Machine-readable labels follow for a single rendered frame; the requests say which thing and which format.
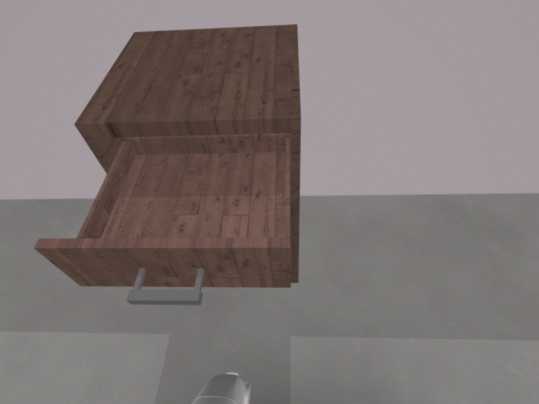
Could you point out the handle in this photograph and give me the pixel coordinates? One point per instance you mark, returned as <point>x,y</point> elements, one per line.
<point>165,297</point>

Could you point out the cabinet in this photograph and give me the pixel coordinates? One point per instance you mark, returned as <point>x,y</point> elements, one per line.
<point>202,82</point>

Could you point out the drawer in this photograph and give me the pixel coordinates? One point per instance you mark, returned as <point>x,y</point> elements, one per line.
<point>173,204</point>

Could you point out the left robot thigh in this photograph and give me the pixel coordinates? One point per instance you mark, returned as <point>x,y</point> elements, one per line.
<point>224,389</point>

